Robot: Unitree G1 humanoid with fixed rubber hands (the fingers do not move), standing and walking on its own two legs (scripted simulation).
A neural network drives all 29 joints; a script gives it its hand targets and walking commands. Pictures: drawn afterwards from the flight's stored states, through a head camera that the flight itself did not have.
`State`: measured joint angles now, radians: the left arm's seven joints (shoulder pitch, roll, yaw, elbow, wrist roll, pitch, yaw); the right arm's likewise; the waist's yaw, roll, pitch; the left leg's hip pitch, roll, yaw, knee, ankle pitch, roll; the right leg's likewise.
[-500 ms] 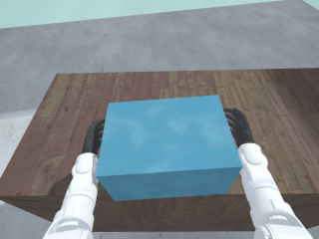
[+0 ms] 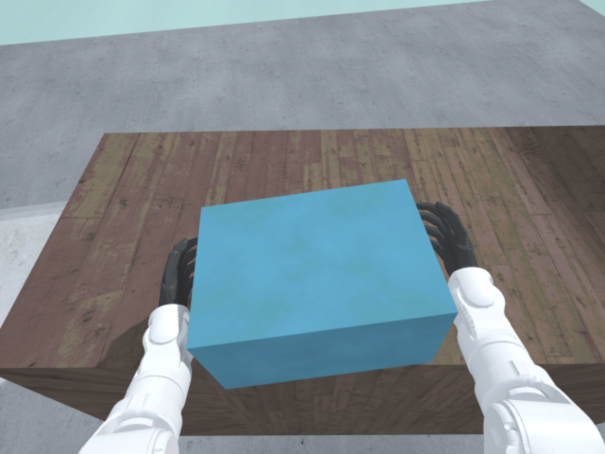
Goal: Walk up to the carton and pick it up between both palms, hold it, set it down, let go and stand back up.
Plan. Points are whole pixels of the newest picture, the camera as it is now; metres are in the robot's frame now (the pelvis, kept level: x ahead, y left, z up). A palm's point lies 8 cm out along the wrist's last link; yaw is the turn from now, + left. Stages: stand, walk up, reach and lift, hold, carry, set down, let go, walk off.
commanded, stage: set down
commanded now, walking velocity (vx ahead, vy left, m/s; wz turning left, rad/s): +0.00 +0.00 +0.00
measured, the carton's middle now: (315, 284) +0.37 +0.01 -0.01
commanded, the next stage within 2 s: none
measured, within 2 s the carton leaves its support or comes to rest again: rests again in 0.32 s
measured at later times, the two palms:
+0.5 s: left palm (178, 297) +0.34 +0.21 -0.01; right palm (457, 267) +0.37 -0.19 +0.02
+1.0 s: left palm (185, 301) +0.35 +0.21 -0.04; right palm (455, 271) +0.39 -0.20 -0.01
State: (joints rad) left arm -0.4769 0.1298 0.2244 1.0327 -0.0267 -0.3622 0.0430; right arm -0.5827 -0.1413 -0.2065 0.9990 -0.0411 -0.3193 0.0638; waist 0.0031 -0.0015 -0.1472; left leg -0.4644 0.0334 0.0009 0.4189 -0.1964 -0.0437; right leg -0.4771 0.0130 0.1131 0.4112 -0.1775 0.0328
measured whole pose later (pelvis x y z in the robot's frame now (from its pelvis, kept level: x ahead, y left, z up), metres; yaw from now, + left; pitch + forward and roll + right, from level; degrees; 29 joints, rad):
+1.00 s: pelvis -0.01 +0.01 -0.01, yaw -2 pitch +24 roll -3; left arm -0.58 0.17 0.02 1.20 -0.17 -0.51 0.10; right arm -0.69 -0.27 0.06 1.27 0.35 -0.45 0.05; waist 0.04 0.00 -0.24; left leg -0.76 0.08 0.00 0.58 -0.24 -0.04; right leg -0.71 0.05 0.11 0.44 -0.15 0.04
